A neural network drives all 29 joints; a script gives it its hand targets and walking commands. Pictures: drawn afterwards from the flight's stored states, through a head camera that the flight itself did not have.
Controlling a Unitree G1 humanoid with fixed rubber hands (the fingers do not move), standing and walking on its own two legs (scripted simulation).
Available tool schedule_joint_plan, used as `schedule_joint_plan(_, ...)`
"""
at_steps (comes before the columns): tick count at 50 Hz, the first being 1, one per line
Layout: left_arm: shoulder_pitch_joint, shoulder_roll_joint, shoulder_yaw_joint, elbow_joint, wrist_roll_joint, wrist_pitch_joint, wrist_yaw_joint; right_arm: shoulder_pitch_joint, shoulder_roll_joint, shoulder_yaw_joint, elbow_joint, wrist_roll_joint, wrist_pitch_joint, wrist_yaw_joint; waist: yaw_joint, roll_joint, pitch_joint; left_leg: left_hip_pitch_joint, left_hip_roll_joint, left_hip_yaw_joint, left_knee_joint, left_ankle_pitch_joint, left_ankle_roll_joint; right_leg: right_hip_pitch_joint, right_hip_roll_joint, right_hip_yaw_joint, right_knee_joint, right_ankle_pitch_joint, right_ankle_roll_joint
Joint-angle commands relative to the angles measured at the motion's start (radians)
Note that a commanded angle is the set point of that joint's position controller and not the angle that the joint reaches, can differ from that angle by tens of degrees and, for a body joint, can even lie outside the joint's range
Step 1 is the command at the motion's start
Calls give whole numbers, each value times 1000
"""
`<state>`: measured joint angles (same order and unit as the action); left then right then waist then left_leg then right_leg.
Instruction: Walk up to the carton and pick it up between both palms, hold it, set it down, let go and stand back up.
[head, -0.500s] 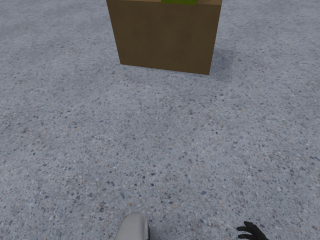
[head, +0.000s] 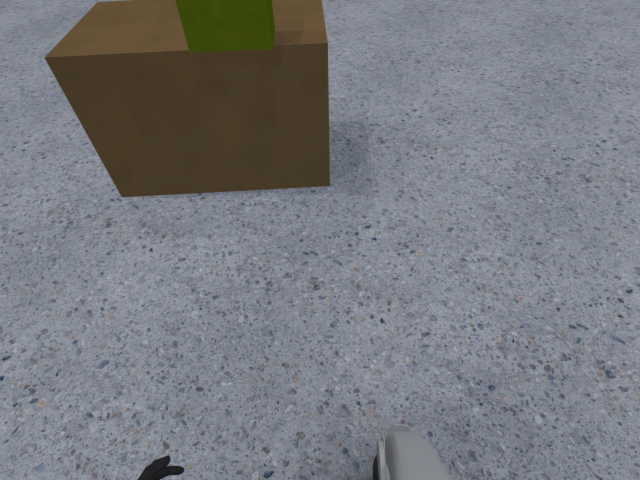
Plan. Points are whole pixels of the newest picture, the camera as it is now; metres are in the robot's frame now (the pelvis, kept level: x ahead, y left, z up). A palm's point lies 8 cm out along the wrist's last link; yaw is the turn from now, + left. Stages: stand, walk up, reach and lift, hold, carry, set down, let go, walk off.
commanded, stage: walk up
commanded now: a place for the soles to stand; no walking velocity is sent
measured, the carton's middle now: out of the picture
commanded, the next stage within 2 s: none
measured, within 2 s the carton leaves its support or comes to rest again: neither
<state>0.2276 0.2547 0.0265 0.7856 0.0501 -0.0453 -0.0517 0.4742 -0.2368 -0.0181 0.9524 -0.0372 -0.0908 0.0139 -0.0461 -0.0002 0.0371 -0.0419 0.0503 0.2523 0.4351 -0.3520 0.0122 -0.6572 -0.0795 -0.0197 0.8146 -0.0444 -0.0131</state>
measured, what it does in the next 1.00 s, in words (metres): walks ahead: right foot, then left foot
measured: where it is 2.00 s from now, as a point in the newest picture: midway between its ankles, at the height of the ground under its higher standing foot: (265, 268)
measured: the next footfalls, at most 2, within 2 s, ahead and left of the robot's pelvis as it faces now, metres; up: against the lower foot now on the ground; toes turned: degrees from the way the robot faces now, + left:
right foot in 0.14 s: +0.28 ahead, -0.12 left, +0.00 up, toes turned -7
left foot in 0.62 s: +0.55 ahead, +0.20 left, +0.00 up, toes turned +4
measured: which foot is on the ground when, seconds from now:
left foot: down 0.00-0.14, up 0.16-0.60, down 0.62-1.00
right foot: up 0.00-0.12, down 0.14-0.62, up 0.64-1.00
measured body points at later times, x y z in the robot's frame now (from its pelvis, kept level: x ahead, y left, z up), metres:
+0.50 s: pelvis +0.30 +0.03 +0.00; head +0.30 +0.01 +0.45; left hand +0.28 +0.28 -0.13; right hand +0.40 -0.22 -0.14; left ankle +0.46 +0.20 -0.67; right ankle +0.24 -0.11 -0.74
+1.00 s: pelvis +0.56 +0.11 +0.00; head +0.57 +0.10 +0.45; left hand +0.70 +0.33 -0.12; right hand +0.50 -0.13 -0.15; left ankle +0.51 +0.20 -0.74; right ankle +0.70 -0.02 -0.70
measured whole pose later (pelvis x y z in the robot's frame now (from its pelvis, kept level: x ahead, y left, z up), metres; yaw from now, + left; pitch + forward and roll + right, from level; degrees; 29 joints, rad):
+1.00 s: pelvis +0.56 +0.11 +0.00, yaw -4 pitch -2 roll +0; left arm 0.26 0.21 0.02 0.77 0.05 -0.04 -0.02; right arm 0.45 -0.21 -0.03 0.96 -0.03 -0.06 0.02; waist -0.07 0.01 0.05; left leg -0.09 0.01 0.15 0.51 -0.37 0.04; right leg -0.54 -0.06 -0.06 0.74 -0.16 -0.02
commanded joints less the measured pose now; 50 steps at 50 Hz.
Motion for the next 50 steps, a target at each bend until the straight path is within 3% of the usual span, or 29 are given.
schedule_joint_plan(1,-55,-2,-14,-67,6,-22,-8,12,-138,-15,-57,-5,-16,1,15,77,147,-204,217,-93,-249,28,140,163,44,-77,-137,101,-23)
schedule_joint_plan(4,-3,23,-6,-63,15,-28,6,49,-166,-9,-47,-16,22,-4,38,76,131,-88,242,-80,-93,169,153,242,75,-97,-208,-56,-44)
schedule_joint_plan(6,247,93,32,-13,21,-33,33,75,-149,13,-54,-24,43,0,150,-38,-50,-170,144,15,342,255,111,597,104,-69,-210,-127,-85)
schedule_joint_plan(7,392,184,62,-12,37,-26,50,126,-115,29,-78,-26,50,1,189,-173,-220,-345,92,0,701,17,60,805,-162,344,-210,-281,-125)
schedule_joint_plan(8,428,264,74,-58,-17,-28,70,150,-149,25,-141,10,60,8,178,-175,-304,-585,-34,-162,912,-244,-1,946,-363,906,-441,-415,-224)
schedule_joint_plan(9,387,255,82,-78,-50,-18,93,32,-181,10,-161,21,69,6,182,-52,-244,-646,33,-266,965,-132,-9,884,-346,915,-547,-501,-208)
schedule_joint_plan(10,309,225,68,-85,-56,-16,103,-48,-169,9,-188,20,61,6,169,-59,-125,-687,46,-276,998,-94,-11,778,-322,745,-539,-427,-211)
schedule_joint_plan(12,218,151,51,-91,-34,-37,96,-51,-138,10,-180,5,55,6,108,-44,-32,-625,83,-291,910,-47,-16,567,-272,473,-520,-225,-218)
schedule_joint_plan(13,200,116,36,-80,-27,-52,85,-11,-126,6,-168,-1,56,14,70,-60,-23,-556,89,-304,854,-48,-26,482,-236,386,-526,-172,-204)
schedule_joint_plan(15,193,93,36,-48,-21,-72,76,21,-66,-5,-118,-11,64,30,45,-58,-10,-531,81,-294,779,-18,-27,420,-197,290,-540,-179,-187)
schedule_joint_plan(16,205,93,34,-43,-19,-79,75,5,-53,-11,-118,-12,68,36,47,-68,0,-560,82,-287,746,7,-39,429,-200,280,-548,-183,-202)
schedule_joint_plan(18,210,85,30,-18,-23,-85,72,-63,-58,-15,-130,-19,73,45,45,-65,53,-623,93,-283,668,113,-55,388,-190,237,-590,-288,-192)
schedule_joint_plan(19,214,82,30,-8,-23,-87,69,-75,-54,-16,-124,-22,73,48,40,-103,67,-637,97,-270,627,168,-62,388,-170,196,-598,-301,-172)
schedule_joint_plan(24,235,110,35,20,-8,-91,62,-247,-37,-11,-159,-29,57,68,63,-146,92,-535,101,-229,365,342,-48,360,-152,83,-598,-316,-137)
schedule_joint_plan(25,232,109,33,22,-2,-90,61,-259,-42,-14,-164,-26,53,70,57,-122,94,-480,85,-212,321,340,-41,351,-150,62,-594,-322,-129)
schedule_joint_plan(28,244,141,40,35,15,-72,57,-253,-63,-25,-153,-21,46,64,54,-133,118,-346,42,-159,240,261,-20,363,-173,34,-527,-268,-119)
schedule_joint_plan(29,251,157,42,32,20,-61,57,-203,-80,-33,-141,-23,41,56,31,-105,106,-273,26,-153,205,225,-10,369,-189,44,-449,-225,-119)
schedule_joint_plan(30,251,157,36,32,24,-49,55,-106,-106,-50,-107,-25,34,44,-11,-49,61,-159,-4,-140,157,195,-2,375,-162,4,-275,-154,-110)
schedule_joint_plan(31,308,109,15,38,24,-39,49,8,-155,-72,-80,-32,27,27,-42,89,-47,18,11,-207,145,134,4,331,-85,-64,10,-130,-86)
schedule_joint_plan(32,378,18,-12,16,10,-31,44,103,-245,-92,-85,-20,28,15,-58,294,-158,152,237,-565,43,24,48,183,37,-92,342,-439,-34)
schedule_joint_plan(33,396,25,-7,-32,-17,-22,47,71,-319,-107,-112,24,43,0,-47,344,-219,203,351,-964,-187,-209,119,2,112,26,486,-540,-14)
schedule_joint_plan(34,298,76,3,-46,-24,-24,51,14,-283,-95,-142,48,51,-14,-44,212,-104,89,349,-952,-259,-283,97,-31,63,110,547,-449,-21)
schedule_joint_plan(35,243,84,5,-46,-24,-30,50,-34,-227,-76,-143,46,50,-19,-23,156,-32,26,310,-791,-212,-183,89,-39,35,99,545,-382,-24)
schedule_joint_plan(37,221,72,1,-36,-13,-34,51,-107,-158,-52,-147,31,36,-14,14,129,20,-125,264,-572,-178,-5,129,33,-17,71,417,-363,-21)
schedule_joint_plan(39,256,51,9,-15,2,-24,48,-102,-103,-42,-127,21,21,-6,31,135,10,-179,237,-476,-179,57,164,110,-22,50,339,-372,-15)
schedule_joint_plan(41,235,37,10,-23,3,-13,46,-79,-101,-39,-107,16,13,-5,28,123,6,-178,233,-440,-191,51,194,95,-11,31,264,-340,-5)
schedule_joint_plan(45,78,11,2,-71,4,-6,34,-41,-118,-44,-75,15,11,-4,-2,92,92,-196,218,-376,-228,-96,189,49,-15,-7,40,-167,9)
schedule_joint_plan(46,48,7,0,-74,5,-7,31,-30,-113,-42,-63,12,12,-1,-11,70,109,-201,206,-357,-231,-91,172,61,-6,-22,-6,-127,8)
schedule_joint_plan(50,5,-2,9,-101,6,-23,36,0,-129,-35,-28,-2,17,10,-9,110,134,-241,176,-287,-158,30,157,242,58,-83,-157,-51,-22)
